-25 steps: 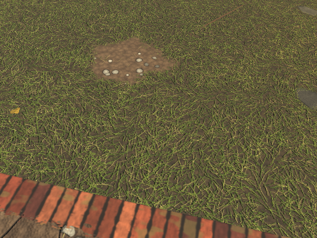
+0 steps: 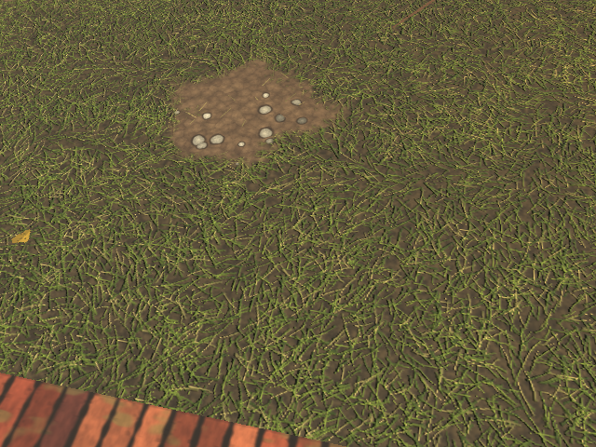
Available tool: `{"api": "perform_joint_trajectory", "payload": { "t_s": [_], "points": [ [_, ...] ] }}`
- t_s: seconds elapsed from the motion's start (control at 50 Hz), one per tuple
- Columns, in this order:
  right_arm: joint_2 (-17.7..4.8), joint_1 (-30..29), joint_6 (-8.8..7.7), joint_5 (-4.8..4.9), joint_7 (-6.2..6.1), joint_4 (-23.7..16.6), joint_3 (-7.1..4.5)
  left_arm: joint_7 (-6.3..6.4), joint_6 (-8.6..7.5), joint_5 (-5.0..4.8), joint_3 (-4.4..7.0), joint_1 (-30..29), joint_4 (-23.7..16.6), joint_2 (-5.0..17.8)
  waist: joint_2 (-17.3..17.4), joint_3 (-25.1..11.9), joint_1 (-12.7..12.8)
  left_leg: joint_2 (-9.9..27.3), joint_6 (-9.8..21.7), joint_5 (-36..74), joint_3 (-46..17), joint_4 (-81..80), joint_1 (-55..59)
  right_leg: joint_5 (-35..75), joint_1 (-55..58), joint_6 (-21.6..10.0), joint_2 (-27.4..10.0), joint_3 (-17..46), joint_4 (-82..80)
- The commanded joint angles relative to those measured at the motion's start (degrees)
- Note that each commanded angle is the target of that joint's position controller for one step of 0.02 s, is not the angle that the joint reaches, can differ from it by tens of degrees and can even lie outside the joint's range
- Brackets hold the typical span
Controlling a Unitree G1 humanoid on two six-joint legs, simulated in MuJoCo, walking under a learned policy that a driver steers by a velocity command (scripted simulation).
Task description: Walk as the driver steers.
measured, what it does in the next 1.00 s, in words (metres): walks ahead: left foot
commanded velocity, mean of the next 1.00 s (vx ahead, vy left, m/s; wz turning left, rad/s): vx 0.09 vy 0.00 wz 0.00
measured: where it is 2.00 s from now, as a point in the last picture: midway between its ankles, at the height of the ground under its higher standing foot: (302, 351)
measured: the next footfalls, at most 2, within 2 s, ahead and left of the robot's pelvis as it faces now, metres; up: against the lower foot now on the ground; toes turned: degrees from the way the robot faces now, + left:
left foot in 0.20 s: +0.16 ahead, +0.10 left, +0.00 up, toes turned +1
left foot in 1.08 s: +0.27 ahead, +0.14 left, +0.00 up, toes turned +3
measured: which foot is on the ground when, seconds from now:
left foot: up 0.00-0.18, down 0.20-0.84, up 0.86-1.00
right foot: down 0.00-1.00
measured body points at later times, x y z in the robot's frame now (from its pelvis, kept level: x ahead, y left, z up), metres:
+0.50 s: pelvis +0.08 +0.02 -0.01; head +0.09 +0.02 +0.44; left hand +0.07 +0.25 -0.17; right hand +0.13 -0.22 -0.16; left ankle +0.12 +0.10 -0.75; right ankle -0.01 -0.07 -0.75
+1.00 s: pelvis +0.13 +0.03 -0.02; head +0.13 +0.05 +0.43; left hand +0.02 +0.25 -0.17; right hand +0.15 -0.21 -0.16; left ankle +0.17 +0.12 -0.73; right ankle -0.01 -0.07 -0.75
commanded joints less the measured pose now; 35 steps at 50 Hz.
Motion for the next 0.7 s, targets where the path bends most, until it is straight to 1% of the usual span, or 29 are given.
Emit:
{"api": "perform_joint_trajectory", "payload": {
  "t_s": [0.02,0.06,0.12,0.16,0.18,0.2,0.22,0.24,0.26,0.28,0.3,0.32,0.34,0.36,0.38,0.42,0.5,0.7],
  "points": [
    [-0.86,3.09,0.54,0.07,-0.20,-0.61,0.19,0.78,-0.26,-0.01,0.80,0.59,-1.18,6.78,-8.54,-4.20,-1.44,-0.18,-0.90,4.04,1.83,-7.06,3.59,49.67,1.46,-4.92,-12.84,3.41,-0.88],
    [-0.27,0.39,0.65,0.25,-0.67,-0.77,0.65,1.11,0.10,0.10,0.57,1.89,0.15,6.74,-8.84,-4.40,-0.27,-0.66,-0.65,5.44,2.72,-12.74,6.13,49.15,1.87,-4.76,-12.82,3.13,0.14],
    [-0.61,-0.64,0.52,0.51,-1.60,-0.05,0.83,1.42,0.74,0.29,0.40,3.13,1.98,6.61,-8.75,-4.19,0.54,-1.29,0.48,4.42,2.85,-18.23,9.53,47.07,2.75,-5.24,-13.94,4.77,2.61],
    [-0.67,0.14,0.11,0.58,-2.13,0.87,0.81,1.66,1.16,0.09,0.20,2.43,2.76,6.15,-8.09,-3.34,-0.01,-1.40,1.80,4.43,2.55,-24.06,12.84,42.75,2.60,-4.91,-14.55,6.56,5.06],
    [-0.40,1.68,-0.38,0.46,-2.38,1.66,0.94,1.76,1.32,-0.13,0.16,1.81,3.18,6.13,-6.29,-3.15,-1.40,-0.79,2.42,10.57,1.69,-30.91,17.43,38.56,1.15,-3.51,-13.85,6.63,7.16],
    [-2.65,4.12,-1.10,0.22,-2.76,2.61,0.53,1.77,1.14,0.01,0.08,2.87,3.27,5.98,-3.00,-5.16,-1.66,3.20,2.97,25.68,-2.57,-33.70,24.86,30.07,-1.50,-1.24,-12.02,6.50,9.62],
    [-6.34,6.14,-1.53,0.21,-2.96,3.27,-0.14,1.76,1.14,0.05,-0.14,8.32,3.74,4.59,2.20,-8.75,1.26,10.70,5.83,46.31,-8.64,-29.10,32.56,10.20,-5.47,0.23,-8.68,5.01,12.09],
    [-4.14,5.79,-0.96,1.31,-2.88,3.99,0.40,2.04,2.30,-0.71,-0.59,12.66,6.53,1.98,6.14,-11.19,1.23,15.22,12.21,50.52,-12.91,-28.48,32.36,-9.61,-5.76,1.24,-4.72,3.32,13.45],
    [-1.88,4.11,-0.48,1.55,-2.74,3.65,1.00,2.52,3.25,-0.29,-0.18,10.59,7.01,3.60,5.18,-9.06,0.77,15.61,13.05,43.31,-15.05,-31.09,28.51,-14.89,-5.22,1.52,-3.70,3.42,12.43],
    [-1.27,0.74,-0.11,1.27,-2.70,3.22,1.27,2.54,3.78,0.15,0.01,8.80,7.09,3.87,4.42,-6.60,1.73,13.42,11.26,35.01,-13.95,-32.74,24.43,-12.96,-3.66,1.58,-3.81,4.04,8.99],
    [-0.94,-2.02,0.27,1.08,-2.73,2.89,1.40,2.34,4.13,0.36,-0.14,7.61,7.34,3.56,3.36,-4.82,2.51,10.42,8.45,25.99,-11.56,-33.68,21.09,-9.30,-2.00,1.59,-4.39,4.89,4.99],
    [-1.29,-2.79,0.47,1.19,-2.91,3.03,1.15,2.14,4.27,0.63,-0.17,6.57,7.74,3.59,1.95,-1.66,2.04,7.38,6.22,20.79,-8.82,-33.79,19.31,-5.39,-2.22,1.75,-5.34,5.85,2.98],
    [-1.26,-1.64,0.51,1.43,-3.04,3.86,0.99,2.11,4.21,0.58,-0.22,5.94,8.18,3.62,0.24,-1.16,1.25,5.31,4.86,19.54,-6.85,-33.36,19.94,-2.40,-2.17,1.67,-6.32,6.65,2.35],
    [-1.29,-0.46,0.49,1.64,-3.13,4.77,0.85,2.17,4.02,0.37,-0.40,5.71,8.60,3.16,-0.76,-1.55,0.86,4.47,4.22,20.55,-6.03,-32.83,21.43,0.67,-1.97,1.63,-7.11,7.02,1.99],
    [-1.18,0.23,0.40,1.82,-3.16,5.44,0.76,2.36,3.82,0.20,-0.52,5.54,8.92,3.08,-1.51,-2.45,0.57,4.37,4.14,21.93,-5.86,-32.61,23.13,2.68,-1.64,1.69,-7.58,7.11,1.75],
    [-0.79,0.64,0.30,1.79,-3.10,6.41,0.71,2.72,3.56,0.08,-0.67,5.17,9.61,3.14,-2.61,-3.38,0.31,4.55,4.32,23.74,-5.87,-32.43,25.23,4.18,-1.17,1.86,-7.91,7.09,1.31],
    [-0.13,0.91,0.61,1.56,-3.17,8.21,0.79,3.03,3.82,0.16,-0.93,4.81,10.81,2.43,-3.57,-1.80,0.23,4.30,4.04,21.22,-5.60,-33.30,24.35,3.08,-0.95,1.88,-8.08,7.02,0.54],
    [1.21,2.94,1.02,1.46,-3.23,11.84,1.28,3.27,3.83,0.17,-1.54,5.85,12.86,1.47,-3.55,0.28,0.22,3.63,3.15,15.63,-5.45,-35.12,22.98,1.00,-1.76,1.53,-8.72,7.39,-0.30]
  ]
}}
Velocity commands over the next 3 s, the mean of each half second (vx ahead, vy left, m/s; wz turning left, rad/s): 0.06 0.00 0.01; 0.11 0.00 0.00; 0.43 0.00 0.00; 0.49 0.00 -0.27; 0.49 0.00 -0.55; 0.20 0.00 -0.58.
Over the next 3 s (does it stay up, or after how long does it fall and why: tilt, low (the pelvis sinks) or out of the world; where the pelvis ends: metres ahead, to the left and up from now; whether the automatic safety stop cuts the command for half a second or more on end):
stays up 1.00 -0.08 -0.01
